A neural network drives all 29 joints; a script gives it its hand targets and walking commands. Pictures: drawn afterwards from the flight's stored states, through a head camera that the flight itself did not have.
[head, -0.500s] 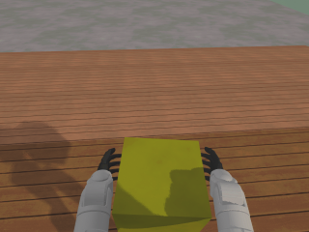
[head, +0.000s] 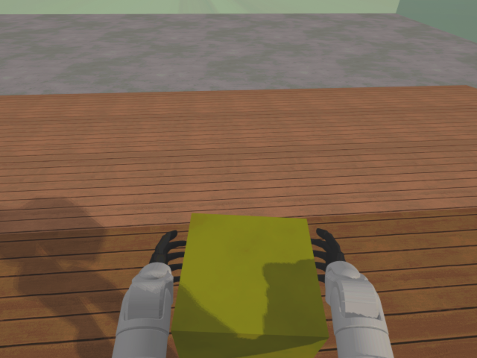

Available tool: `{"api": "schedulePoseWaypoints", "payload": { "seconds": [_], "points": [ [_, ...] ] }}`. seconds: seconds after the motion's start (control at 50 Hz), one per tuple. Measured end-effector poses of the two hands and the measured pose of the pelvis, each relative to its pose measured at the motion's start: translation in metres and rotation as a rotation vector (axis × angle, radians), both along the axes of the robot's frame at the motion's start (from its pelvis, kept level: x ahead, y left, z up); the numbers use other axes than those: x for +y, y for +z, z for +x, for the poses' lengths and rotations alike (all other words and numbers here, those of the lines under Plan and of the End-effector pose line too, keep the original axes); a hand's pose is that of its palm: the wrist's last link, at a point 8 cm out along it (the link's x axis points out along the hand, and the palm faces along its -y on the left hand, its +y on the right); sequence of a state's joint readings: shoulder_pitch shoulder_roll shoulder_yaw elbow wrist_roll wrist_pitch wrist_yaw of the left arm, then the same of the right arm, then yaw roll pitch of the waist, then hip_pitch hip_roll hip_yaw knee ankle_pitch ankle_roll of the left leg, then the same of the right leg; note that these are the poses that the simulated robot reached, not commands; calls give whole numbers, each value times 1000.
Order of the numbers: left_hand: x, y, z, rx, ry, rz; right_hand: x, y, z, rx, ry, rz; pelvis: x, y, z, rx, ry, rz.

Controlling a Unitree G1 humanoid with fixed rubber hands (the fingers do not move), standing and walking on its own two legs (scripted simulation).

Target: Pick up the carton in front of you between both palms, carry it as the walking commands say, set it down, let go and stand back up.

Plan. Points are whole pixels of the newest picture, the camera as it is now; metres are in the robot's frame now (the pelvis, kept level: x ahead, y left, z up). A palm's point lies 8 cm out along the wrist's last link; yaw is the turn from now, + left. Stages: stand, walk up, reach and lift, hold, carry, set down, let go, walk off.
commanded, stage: hold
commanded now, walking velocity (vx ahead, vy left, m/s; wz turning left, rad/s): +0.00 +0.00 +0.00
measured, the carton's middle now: (244, 300) +0.28 +0.00 -0.04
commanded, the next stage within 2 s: carry in 0.28 s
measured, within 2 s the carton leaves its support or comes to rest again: neither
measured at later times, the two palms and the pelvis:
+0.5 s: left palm (176, 244) +0.32 +0.12 +0.07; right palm (347, 251) +0.31 -0.18 +0.07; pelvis +0.02 -0.01 -0.01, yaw -2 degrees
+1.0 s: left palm (193, 174) +0.50 +0.11 +0.09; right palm (332, 184) +0.47 -0.19 +0.08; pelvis +0.25 -0.01 +0.00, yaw -4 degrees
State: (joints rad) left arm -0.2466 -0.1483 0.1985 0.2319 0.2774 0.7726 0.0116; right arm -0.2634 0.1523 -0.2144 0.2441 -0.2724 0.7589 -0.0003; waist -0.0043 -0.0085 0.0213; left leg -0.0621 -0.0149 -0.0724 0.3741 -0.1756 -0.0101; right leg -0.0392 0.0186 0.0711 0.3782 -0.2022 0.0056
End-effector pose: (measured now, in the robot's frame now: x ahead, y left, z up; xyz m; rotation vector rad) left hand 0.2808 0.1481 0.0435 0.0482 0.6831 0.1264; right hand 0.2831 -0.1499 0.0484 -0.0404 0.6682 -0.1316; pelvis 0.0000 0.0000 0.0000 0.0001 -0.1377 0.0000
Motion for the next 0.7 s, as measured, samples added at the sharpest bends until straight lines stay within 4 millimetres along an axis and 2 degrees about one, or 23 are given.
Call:
{"api": "schedulePoseWaypoints", "payload": {
  "seconds": [0.24,0.4,0.48,0.56,0.62,0.7],
  "points": [
    [2,1,1,-11,9,-13,2,1,0,-11,-11,11,3,-2,-9,2,-2,0],
    [-4,10,15,-31,6,-3,-4,5,11,-31,-23,30,-1,-5,2,107,-47,9],
    [-21,25,33,-72,4,-18,-21,15,23,-72,-50,50,-13,-8,16,146,-38,3],
    [-32,41,51,-81,-2,-31,-33,33,38,-84,-76,77,-18,0,40,189,-14,25],
    [-32,52,67,-87,4,-38,-31,46,55,-90,-81,87,-18,5,61,214,-15,40],
    [-20,58,90,-96,26,-59,-20,55,82,-99,-71,83,-11,2,97,228,-18,41]
  ]
}}
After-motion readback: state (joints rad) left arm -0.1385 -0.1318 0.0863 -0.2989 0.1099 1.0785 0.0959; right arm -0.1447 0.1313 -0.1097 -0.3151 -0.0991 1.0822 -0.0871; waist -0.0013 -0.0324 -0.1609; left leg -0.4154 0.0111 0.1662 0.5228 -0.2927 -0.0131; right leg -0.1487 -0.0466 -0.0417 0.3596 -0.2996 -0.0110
